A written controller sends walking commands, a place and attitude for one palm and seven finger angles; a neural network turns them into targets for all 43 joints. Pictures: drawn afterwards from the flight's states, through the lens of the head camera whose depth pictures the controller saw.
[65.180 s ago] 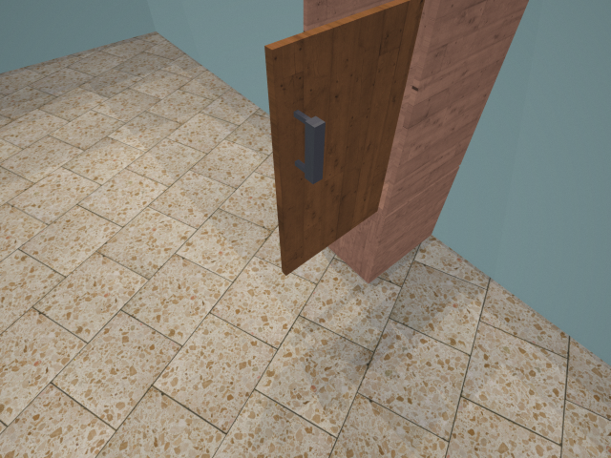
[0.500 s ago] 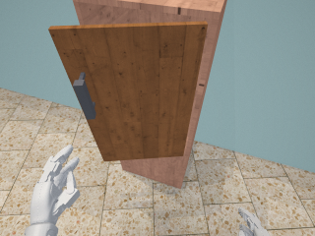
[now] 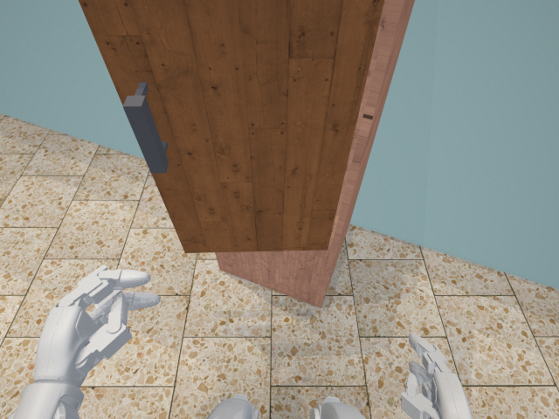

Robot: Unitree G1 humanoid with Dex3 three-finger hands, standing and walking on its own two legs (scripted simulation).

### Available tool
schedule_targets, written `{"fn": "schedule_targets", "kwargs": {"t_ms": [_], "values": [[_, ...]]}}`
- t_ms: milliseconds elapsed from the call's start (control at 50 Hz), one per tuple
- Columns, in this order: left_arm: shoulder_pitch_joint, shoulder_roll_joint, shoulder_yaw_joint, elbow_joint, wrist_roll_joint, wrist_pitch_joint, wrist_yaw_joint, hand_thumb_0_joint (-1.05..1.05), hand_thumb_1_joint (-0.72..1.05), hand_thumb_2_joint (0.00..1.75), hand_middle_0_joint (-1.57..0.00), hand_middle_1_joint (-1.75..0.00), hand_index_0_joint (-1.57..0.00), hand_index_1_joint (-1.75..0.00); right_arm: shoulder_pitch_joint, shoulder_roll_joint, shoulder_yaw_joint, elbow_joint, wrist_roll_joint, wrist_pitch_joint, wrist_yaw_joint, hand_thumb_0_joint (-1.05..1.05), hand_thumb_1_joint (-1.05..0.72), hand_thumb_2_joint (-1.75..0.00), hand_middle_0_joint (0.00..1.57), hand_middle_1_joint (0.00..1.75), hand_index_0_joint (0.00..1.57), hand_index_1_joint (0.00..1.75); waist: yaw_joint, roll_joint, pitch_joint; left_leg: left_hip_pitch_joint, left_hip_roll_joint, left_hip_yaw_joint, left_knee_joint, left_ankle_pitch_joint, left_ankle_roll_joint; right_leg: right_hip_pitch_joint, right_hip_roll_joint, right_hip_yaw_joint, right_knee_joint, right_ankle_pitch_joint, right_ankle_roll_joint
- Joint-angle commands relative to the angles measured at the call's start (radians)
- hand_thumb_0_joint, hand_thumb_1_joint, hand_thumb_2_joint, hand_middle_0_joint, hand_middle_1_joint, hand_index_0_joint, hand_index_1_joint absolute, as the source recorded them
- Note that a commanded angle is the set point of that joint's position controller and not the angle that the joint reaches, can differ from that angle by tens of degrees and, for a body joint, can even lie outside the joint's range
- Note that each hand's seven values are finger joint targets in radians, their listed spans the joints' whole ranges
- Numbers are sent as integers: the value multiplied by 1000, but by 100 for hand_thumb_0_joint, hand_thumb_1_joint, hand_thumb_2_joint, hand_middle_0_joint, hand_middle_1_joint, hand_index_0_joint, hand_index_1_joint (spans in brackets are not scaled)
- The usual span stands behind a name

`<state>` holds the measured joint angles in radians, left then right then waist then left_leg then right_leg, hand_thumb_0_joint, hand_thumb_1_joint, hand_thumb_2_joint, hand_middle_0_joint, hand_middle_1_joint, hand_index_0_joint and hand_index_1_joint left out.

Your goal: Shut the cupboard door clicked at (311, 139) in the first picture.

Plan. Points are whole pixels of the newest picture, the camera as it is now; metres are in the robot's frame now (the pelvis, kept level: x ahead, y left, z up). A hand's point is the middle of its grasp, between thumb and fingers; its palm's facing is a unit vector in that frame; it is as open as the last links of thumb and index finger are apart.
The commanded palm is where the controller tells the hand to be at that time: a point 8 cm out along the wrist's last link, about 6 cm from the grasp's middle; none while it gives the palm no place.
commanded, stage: raise the hand and make a fist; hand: left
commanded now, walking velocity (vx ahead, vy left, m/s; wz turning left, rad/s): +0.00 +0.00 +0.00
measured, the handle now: (151, 128) +0.49 +0.23 +0.14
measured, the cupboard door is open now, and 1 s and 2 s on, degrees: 24 24 24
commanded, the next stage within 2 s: bring the fist close to the handle in 1.18 s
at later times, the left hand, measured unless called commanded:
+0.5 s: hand (89, 293) +0.24 +0.24 +0.11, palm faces +0.10 -0.99 -0.04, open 3.1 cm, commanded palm +0.21 +0.28 +0.12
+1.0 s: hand (91, 266) +0.26 +0.23 +0.14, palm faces +0.11 -0.99 -0.04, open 3.1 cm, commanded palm +0.23 +0.28 +0.14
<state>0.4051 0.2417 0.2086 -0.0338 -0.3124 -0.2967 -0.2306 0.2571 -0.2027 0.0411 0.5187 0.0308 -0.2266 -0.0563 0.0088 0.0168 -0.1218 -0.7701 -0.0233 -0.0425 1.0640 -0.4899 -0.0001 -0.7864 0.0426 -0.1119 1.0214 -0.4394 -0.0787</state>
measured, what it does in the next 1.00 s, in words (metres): stands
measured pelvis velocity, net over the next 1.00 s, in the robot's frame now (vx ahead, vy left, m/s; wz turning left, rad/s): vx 0.02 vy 0.04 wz -0.01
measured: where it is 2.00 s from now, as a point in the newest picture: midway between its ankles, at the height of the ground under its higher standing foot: outside the picture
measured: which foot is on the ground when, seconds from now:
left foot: down 0.00-1.00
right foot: down 0.00-1.00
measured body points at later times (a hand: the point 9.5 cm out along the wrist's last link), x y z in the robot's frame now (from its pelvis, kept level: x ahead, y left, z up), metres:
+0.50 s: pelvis +0.02 +0.05 +0.02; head +0.05 +0.05 +0.47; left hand +0.23 +0.29 +0.12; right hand +0.22 -0.16 -0.03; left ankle +0.02 +0.12 -0.67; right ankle +0.04 -0.07 -0.67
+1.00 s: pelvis +0.02 +0.04 +0.04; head +0.03 +0.03 +0.49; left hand +0.25 +0.28 +0.14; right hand +0.20 -0.19 -0.03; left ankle +0.02 +0.12 -0.67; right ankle +0.04 -0.07 -0.67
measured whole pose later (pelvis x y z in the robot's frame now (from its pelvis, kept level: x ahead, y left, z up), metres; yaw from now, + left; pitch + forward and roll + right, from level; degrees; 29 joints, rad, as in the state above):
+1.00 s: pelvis +0.02 +0.04 +0.04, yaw +0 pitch +4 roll -1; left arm 0.33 0.23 0.17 -0.16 -0.26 -0.12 -0.12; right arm 0.28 -0.25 0.06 0.55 0.03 -0.23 -0.06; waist 0.03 0.04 -0.07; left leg -0.44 -0.05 -0.01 0.78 -0.41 0.06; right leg -0.46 0.02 -0.07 0.74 -0.35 -0.03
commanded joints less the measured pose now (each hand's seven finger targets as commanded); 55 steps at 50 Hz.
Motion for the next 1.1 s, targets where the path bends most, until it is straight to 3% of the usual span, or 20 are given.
{"fn": "schedule_targets", "kwargs": {"t_ms": [0,40,80,140,220,360,440,500,580,700,760,780,800,860,900,960,1080], "values": [[12,118,99,-251,-17,-101,50,0,90,90,-88,-104,-88,-104,-77,-137,-63,-172,-8,-67,-8,0,-90,-90,20,30,20,30,19,-40,-148,-24,2,-15,-150,161,23,305,-94,243,-275,44,95],[37,92,65,-230,-10,-124,47,0,90,90,-92,-108,-92,-108,-54,-145,-71,-164,-10,-73,-5,0,-90,-90,20,30,20,30,6,-56,-140,-2,1,-14,-166,164,24,278,-84,213,-269,48,91],[32,85,36,-237,-7,-138,39,0,90,90,-95,-112,-95,-112,-48,-157,-73,-165,-9,-81,-4,0,-90,-90,20,30,20,30,-2,-36,-118,25,0,-15,-187,158,27,242,-69,181,-267,15,79],[16,90,25,-283,1,-139,47,0,90,90,-101,-118,-101,-118,-38,-166,-74,-171,-9,-85,-6,0,-90,-90,20,30,20,30,6,-1,-146,86,-1,-20,-224,179,30,244,-48,130,-250,18,58],[8,96,26,-344,18,-125,86,0,90,90,-108,-126,-108,-126,-33,-166,-69,-172,-11,-82,-7,0,-90,-90,20,30,20,30,14,49,-154,165,7,-37,-273,229,21,248,-28,64,-215,115,45],[0,70,-11,-379,41,-61,113,0,90,90,-121,-140,-121,-140,-22,-166,-60,-180,-9,-60,1,0,-90,-90,20,30,20,30,5,54,-133,246,25,-66,-317,333,-16,257,-15,25,-214,201,43],[-42,74,-19,-384,50,-6,110,0,90,90,-128,-148,-128,-148,-24,-163,-50,-184,-6,-50,-1,0,-90,-90,20,30,20,30,6,66,-114,284,30,-74,-339,363,-26,274,-16,22,-234,220,42],[-80,89,3,-373,45,23,109,0,90,90,-130,-150,-130,-150,-33,-165,-45,-180,-5,-42,-5,0,-90,-90,20,30,20,30,8,29,-99,288,28,-76,-358,341,-26,297,-12,22,-254,218,41],[-134,85,-3,-396,48,47,107,0,90,90,-130,-150,-130,-150,-37,-156,-38,-170,-1,-46,-6,0,-90,-90,20,30,20,30,10,66,-113,341,31,-80,-380,380,-39,317,-15,21,-271,235,40],[-185,112,30,-363,39,95,101,0,90,90,-130,-150,-130,-150,-53,-160,-33,-149,2,-47,-12,0,-90,-90,20,30,20,30,16,25,-88,343,24,-69,-409,356,-29,374,-16,30,-316,248,40],[-222,111,29,-380,38,113,100,0,90,90,-130,-150,-130,-150,-64,-154,-32,-142,7,-52,-14,0,-90,-90,20,30,20,30,20,70,-99,374,21,-60,-424,362,-29,392,-21,34,-336,257,39],[-203,101,24,-358,39,122,101,0,90,90,-130,-150,-130,-150,-65,-153,-29,-141,7,-54,-13,0,-90,-90,20,30,20,30,23,60,-79,366,22,-64,-434,351,-32,391,-20,30,-339,244,38],[-183,108,33,-343,39,125,102,0,90,90,-130,-150,-130,-150,-65,-156,-32,-139,6,-53,-13,0,-90,-90,20,30,20,30,22,19,-74,361,21,-59,-433,350,-24,404,-20,34,-349,249,40],[-178,88,20,-336,32,130,97,0,90,90,-130,-150,-130,-150,-72,-156,-33,-139,6,-56,-12,0,-90,-90,20,30,20,30,24,30,-57,353,15,-46,-438,320,-20,403,-24,40,-362,237,42],[-175,107,37,-333,34,124,103,0,90,90,-130,-150,-130,-150,-71,-159,-36,-137,2,-56,-13,0,-90,-90,20,30,20,30,25,-8,-61,342,12,-39,-434,309,-10,421,-26,50,-371,231,45],[-204,107,32,-365,46,107,116,0,90,90,-130,-150,-130,-150,-77,-155,-34,-141,1,-61,-11,0,-90,-90,20,30,20,30,24,49,-66,351,8,-32,-436,298,-7,415,-30,55,-372,219,43],[-204,108,27,-352,47,79,125,0,90,90,-130,-150,-130,-150,-77,-157,-35,-133,-2,-66,-10,0,-90,-90,20,30,20,30,13,22,-57,328,0,-18,-418,248,14,412,-37,82,-394,179,50]]}}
